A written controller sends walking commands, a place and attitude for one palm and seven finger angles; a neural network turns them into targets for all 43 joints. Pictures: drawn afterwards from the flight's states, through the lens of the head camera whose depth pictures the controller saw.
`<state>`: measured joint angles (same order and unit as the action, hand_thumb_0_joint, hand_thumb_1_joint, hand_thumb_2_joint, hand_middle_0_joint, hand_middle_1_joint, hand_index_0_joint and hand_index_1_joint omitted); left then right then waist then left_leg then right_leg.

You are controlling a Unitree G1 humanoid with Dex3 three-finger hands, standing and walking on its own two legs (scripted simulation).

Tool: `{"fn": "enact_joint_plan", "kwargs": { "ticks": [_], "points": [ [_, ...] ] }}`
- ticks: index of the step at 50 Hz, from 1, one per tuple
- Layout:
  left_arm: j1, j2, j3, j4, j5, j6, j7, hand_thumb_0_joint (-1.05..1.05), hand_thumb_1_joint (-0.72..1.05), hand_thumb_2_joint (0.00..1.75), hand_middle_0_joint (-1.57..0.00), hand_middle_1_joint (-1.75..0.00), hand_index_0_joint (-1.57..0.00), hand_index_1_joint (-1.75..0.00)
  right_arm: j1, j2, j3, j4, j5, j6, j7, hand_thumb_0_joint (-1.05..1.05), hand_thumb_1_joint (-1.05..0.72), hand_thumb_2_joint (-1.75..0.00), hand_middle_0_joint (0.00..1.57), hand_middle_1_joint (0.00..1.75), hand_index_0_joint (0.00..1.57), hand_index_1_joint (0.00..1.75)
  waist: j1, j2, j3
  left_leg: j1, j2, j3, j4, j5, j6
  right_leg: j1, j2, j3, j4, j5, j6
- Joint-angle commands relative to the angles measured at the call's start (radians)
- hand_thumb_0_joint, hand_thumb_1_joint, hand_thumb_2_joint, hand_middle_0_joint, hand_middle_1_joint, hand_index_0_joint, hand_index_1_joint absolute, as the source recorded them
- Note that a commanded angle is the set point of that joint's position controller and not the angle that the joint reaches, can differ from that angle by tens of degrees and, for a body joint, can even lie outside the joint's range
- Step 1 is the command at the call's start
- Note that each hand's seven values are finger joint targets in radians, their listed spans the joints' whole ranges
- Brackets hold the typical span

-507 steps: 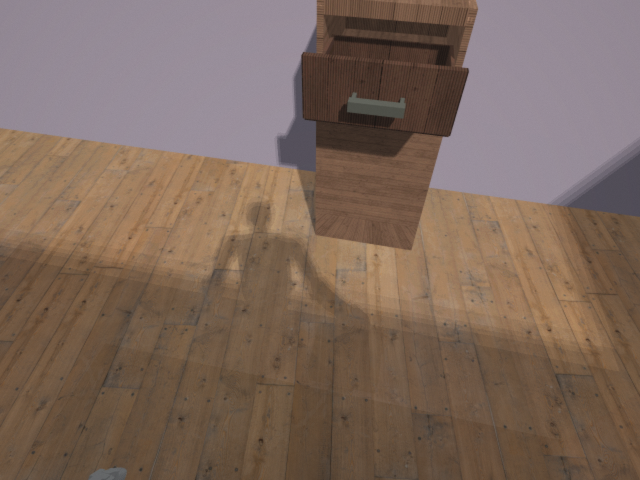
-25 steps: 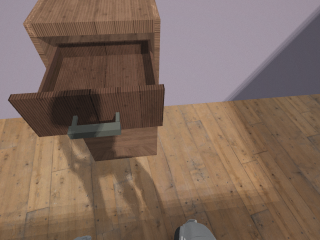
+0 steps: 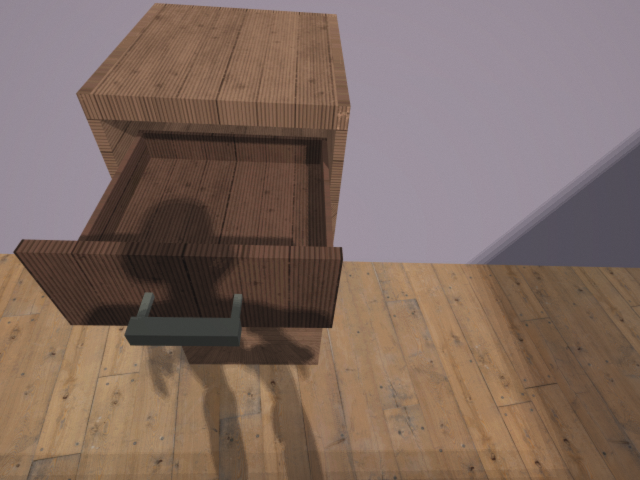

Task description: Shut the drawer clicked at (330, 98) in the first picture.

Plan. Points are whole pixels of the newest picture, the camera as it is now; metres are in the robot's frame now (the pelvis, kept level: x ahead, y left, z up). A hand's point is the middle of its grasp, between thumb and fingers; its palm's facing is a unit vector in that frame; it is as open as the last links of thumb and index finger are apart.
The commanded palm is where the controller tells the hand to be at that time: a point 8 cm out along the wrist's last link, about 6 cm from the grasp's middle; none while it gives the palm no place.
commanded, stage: come to a stop and stand still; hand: left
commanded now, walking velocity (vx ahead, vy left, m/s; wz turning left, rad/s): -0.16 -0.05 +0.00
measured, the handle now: (189, 316) +0.29 +0.20 +0.04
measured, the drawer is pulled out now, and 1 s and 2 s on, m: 0.28 0.28 0.28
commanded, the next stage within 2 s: look again from close up in 1.50 s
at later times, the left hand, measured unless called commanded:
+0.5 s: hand out of the picture +0.00 +0.20 -0.18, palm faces +0.03 -0.98 -0.22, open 7.4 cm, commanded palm none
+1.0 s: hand out of the picture -0.10 +0.21 -0.18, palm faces +0.04 -0.99 -0.14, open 7.4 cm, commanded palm none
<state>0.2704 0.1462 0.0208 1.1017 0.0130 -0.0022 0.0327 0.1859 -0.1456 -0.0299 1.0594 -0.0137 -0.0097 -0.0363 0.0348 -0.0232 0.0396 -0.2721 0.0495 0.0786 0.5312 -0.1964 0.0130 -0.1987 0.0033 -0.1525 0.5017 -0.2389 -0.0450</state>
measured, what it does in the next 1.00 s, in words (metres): steps on the spot: right foot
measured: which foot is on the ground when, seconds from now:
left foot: down 0.00-1.00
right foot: down 0.00-0.58, up 0.60-0.76, down 0.78-1.00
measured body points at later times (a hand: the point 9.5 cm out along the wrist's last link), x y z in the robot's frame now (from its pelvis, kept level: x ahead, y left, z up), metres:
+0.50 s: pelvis -0.03 +0.02 -0.01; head -0.06 +0.03 +0.44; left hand +0.00 +0.25 -0.16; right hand -0.01 -0.21 -0.16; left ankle +0.05 +0.11 -0.73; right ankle +0.02 -0.09 -0.73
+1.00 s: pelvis -0.06 +0.06 +0.00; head -0.06 +0.08 +0.45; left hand -0.10 +0.27 -0.17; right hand -0.05 -0.17 -0.15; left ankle +0.03 +0.13 -0.73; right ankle -0.10 -0.05 -0.73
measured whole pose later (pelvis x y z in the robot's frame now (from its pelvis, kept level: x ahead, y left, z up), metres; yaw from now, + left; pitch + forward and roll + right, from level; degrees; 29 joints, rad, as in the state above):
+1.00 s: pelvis -0.06 +0.06 +0.00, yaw -1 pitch -3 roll -2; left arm 0.43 0.13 0.01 1.05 0.02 0.02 0.04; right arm 0.30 -0.14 -0.02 1.05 -0.01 0.02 -0.01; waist -0.01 -0.02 0.04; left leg -0.33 -0.02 0.06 0.52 -0.14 0.07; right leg -0.11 0.02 -0.06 0.50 -0.35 -0.01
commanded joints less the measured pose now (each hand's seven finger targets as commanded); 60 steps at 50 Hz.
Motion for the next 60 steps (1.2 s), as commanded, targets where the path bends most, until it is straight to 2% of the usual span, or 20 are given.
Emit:
{"fn": "enact_joint_plan", "kwargs": {
  "ticks": [1,11,12,13,14,16,19,22,26,28,29,31,33,37,41,42,45,48,50,60],
  "points": [
    [0.087,0.09,0.014,-0.037,-0.003,0.009,0.009,0.0,0.9,0.9,-0.2,-0.3,-0.2,-0.3,0.044,-0.118,-0.016,-0.03,0.006,0.001,-0.011,0.0,-0.9,-0.9,0.2,0.3,0.2,0.3,0.0,0.204,0.018,0.011,0.193,-0.178,-0.219,0.326,0.069,0.013,-0.094,0.106,-0.016,0.033,0.036],
    [0.077,0.1,0.017,-0.05,0.011,0.003,0.001,0.0,0.9,0.9,-0.2,-0.3,-0.2,-0.3,0.03,-0.096,-0.032,-0.049,0.003,0.025,0.009,0.0,-0.9,-0.9,0.2,0.3,0.2,0.3,-0.04,-0.039,-0.01,0.071,0.063,-0.097,-0.14,-0.138,0.013,-0.141,-0.158,0.236,-0.211,-0.168,-0.008],
    [0.156,0.124,0.007,-0.082,0.029,-0.01,0.034,0.0,0.9,0.9,-0.2,-0.3,-0.2,-0.3,0.027,-0.165,-0.042,-0.106,0.008,0.012,0.014,0.0,-0.9,-0.9,0.2,0.3,0.2,0.3,-0.021,-0.064,-0.103,0.081,0.047,-0.03,0.059,-0.039,-0.018,-0.062,-0.203,0.29,-0.215,0.231,0.034],
    [0.076,0.16,0.01,-0.095,0.021,-0.014,0.035,0.0,0.9,0.9,-0.2,-0.3,-0.2,-0.3,0.04,-0.108,-0.023,-0.121,0.007,0.01,0.015,0.0,-0.9,-0.9,0.2,0.3,0.2,0.3,-0.074,-0.064,-0.087,0.042,0.011,-0.013,0.035,-0.067,-0.046,-0.017,-0.271,0.3,-0.159,0.361,-0.02],
    [0.083,0.145,0.01,-0.107,0.012,-0.026,0.032,0.0,0.9,0.9,-0.2,-0.3,-0.2,-0.3,0.071,-0.061,-0.014,-0.105,0.004,0.012,0.019,0.0,-0.9,-0.9,0.2,0.3,0.2,0.3,-0.06,-0.07,-0.149,0.064,0.001,-0.023,0.003,-0.101,-0.025,0.005,-0.265,0.292,-0.141,0.263,-0.047],
    [0.058,0.151,0.014,-0.135,0.01,-0.023,0.03,0.0,0.9,0.9,-0.2,-0.3,-0.2,-0.3,0.084,-0.082,-0.015,-0.108,0.006,0.016,0.023,0.0,-0.9,-0.9,0.2,0.3,0.2,0.3,-0.067,-0.112,-0.105,0.058,-0.009,-0.026,0.002,-0.082,-0.015,-0.052,-0.226,0.251,-0.163,0.051,-0.06],
    [0.035,0.146,0.015,-0.154,0.01,-0.003,0.023,0.0,0.9,0.9,-0.2,-0.3,-0.2,-0.3,0.109,-0.085,-0.013,-0.101,0.001,0.026,0.028,0.0,-0.9,-0.9,0.2,0.3,0.2,0.3,-0.073,-0.088,0.053,0.061,-0.001,-0.037,0.003,-0.117,-0.006,-0.242,-0.197,0.226,-0.221,-0.303,-0.044],
    [0.014,0.165,0.03,-0.178,0.014,0.014,0.022,0.0,0.9,0.9,-0.2,-0.3,-0.2,-0.3,0.175,-0.094,-0.021,-0.087,-0.008,0.04,0.031,0.0,-0.9,-0.9,0.2,0.3,0.2,0.3,-0.078,-0.104,0.129,0.034,-0.018,-0.021,0.098,-0.188,-0.006,-0.373,-0.211,0.231,-0.254,-0.463,-0.052],
    [-0.008,0.155,0.035,-0.205,0.01,0.029,0.02,0.0,0.9,0.9,-0.2,-0.3,-0.2,-0.3,0.238,-0.084,-0.015,-0.085,-0.015,0.038,0.031,0.0,-0.9,-0.9,0.2,0.3,0.2,0.3,-0.085,0.048,0.159,-0.029,0.002,-0.089,-0.01,-0.267,0.013,-0.393,-0.151,0.173,-0.123,-0.446,-0.037],
    [0.053,0.113,0.033,-0.212,0.0,0.037,0.018,0.0,0.9,0.9,-0.2,-0.3,-0.2,-0.3,0.198,-0.124,-0.016,-0.111,-0.022,0.024,0.027,0.0,-0.9,-0.9,0.2,0.3,0.2,0.3,-0.047,0.285,0.17,-0.315,0.124,-0.35,-0.353,-0.54,0.074,-0.163,-0.003,0.082,0.145,-0.301,0.016],
    [0.112,0.094,0.032,-0.192,0.004,0.042,0.015,0.0,0.9,0.9,-0.2,-0.3,-0.2,-0.3,0.125,-0.156,-0.02,-0.125,-0.02,0.021,0.023,0.0,-0.9,-0.9,0.2,0.3,0.2,0.3,-0.004,0.314,0.151,-0.438,0.177,-0.412,-0.433,-0.602,0.11,-0.038,0.012,0.078,0.3,-0.235,0.018],
    [0.176,0.069,0.032,-0.172,0.006,0.049,0.005,0.0,0.9,0.9,-0.2,-0.3,-0.2,-0.3,0.061,-0.163,-0.019,-0.139,-0.019,0.027,0.02,0.0,-0.9,-0.9,0.2,0.3,0.2,0.3,0.031,0.238,0.07,-0.459,0.172,-0.374,-0.436,-0.515,0.126,0.034,0.015,0.094,0.465,-0.218,0.017],
    [0.189,0.062,0.03,-0.171,0.003,0.043,0.0,0.0,0.9,0.9,-0.2,-0.3,-0.2,-0.3,0.058,-0.159,-0.019,-0.135,-0.017,0.023,0.019,0.0,-0.9,-0.9,0.2,0.3,0.2,0.3,0.03,0.175,0.007,-0.314,0.16,-0.35,-0.405,-0.423,0.135,-0.008,0.006,0.096,0.407,-0.224,0.014],
    [0.21,0.037,0.018,-0.15,-0.001,0.018,-0.001,0.0,0.9,0.9,-0.2,-0.3,-0.2,-0.3,0.187,-0.135,-0.031,-0.079,-0.014,0.03,0.021,0.0,-0.9,-0.9,0.2,0.3,0.2,0.3,-0.015,0.039,-0.038,-0.048,0.089,-0.273,-0.313,-0.299,0.07,0.047,0.009,0.071,-0.123,-0.156,-0.012],
    [0.107,0.106,0.018,-0.177,0.008,0.003,0.017,0.0,0.9,0.9,-0.2,-0.3,-0.2,-0.3,0.192,-0.056,-0.018,-0.084,-0.004,0.036,0.024,0.0,-0.9,-0.9,0.2,0.3,0.2,0.3,-0.073,-0.134,0.005,0.007,-0.043,-0.072,0.026,-0.077,-0.011,-0.128,-0.234,0.338,-0.289,-0.218,-0.124],
    [0.051,0.088,0.016,-0.19,0.004,-0.011,0.022,0.0,0.9,0.9,-0.2,-0.3,-0.2,-0.3,0.176,-0.062,-0.015,-0.079,-0.008,0.035,0.026,0.0,-0.9,-0.9,0.2,0.3,0.2,0.3,-0.077,-0.205,0.043,-0.023,-0.033,-0.083,0.069,-0.037,-0.008,-0.139,-0.231,0.341,-0.287,-0.117,-0.126],
    [0.059,0.08,0.004,-0.172,0.0,-0.019,0.022,0.0,0.9,0.9,-0.2,-0.3,-0.2,-0.3,0.179,-0.048,-0.002,-0.058,0.002,0.023,0.023,0.0,-0.9,-0.9,0.2,0.3,0.2,0.3,-0.09,-0.108,0.055,0.063,-0.021,-0.089,0.004,0.018,0.001,-0.155,-0.184,0.274,-0.205,0.02,-0.08],
    [0.16,0.061,-0.001,-0.129,0.0,-0.017,0.018,0.0,0.9,0.9,-0.2,-0.3,-0.2,-0.3,0.161,-0.081,0.003,-0.039,0.007,0.005,0.016,0.0,-0.9,-0.9,0.2,0.3,0.2,0.3,-0.051,0.031,0.075,0.067,0.037,-0.152,-0.108,0.065,0.028,-0.11,-0.096,0.22,-0.146,0.007,-0.017],
    [0.197,0.058,-0.006,-0.098,0.001,-0.006,0.017,0.0,0.9,0.9,-0.2,-0.3,-0.2,-0.3,0.13,-0.093,0.005,-0.034,0.005,0.011,0.016,0.0,-0.9,-0.9,0.2,0.3,0.2,0.3,-0.041,0.107,0.109,0.008,0.054,-0.219,-0.202,-0.134,0.04,-0.101,-0.081,0.204,-0.151,-0.11,-0.006],
    [0.279,0.038,-0.01,-0.048,0.01,-0.005,0.016,0.0,0.9,0.9,-0.2,-0.3,-0.2,-0.3,0.097,-0.129,-0.009,-0.024,0.007,0.008,0.014,0.0,-0.9,-0.9,0.2,0.3,0.2,0.3,-0.023,0.077,-0.014,0.054,0.085,-0.278,-0.335,-0.271,0.043,-0.03,-0.065,0.149,-0.117,-0.101,0.014]
  ]
}}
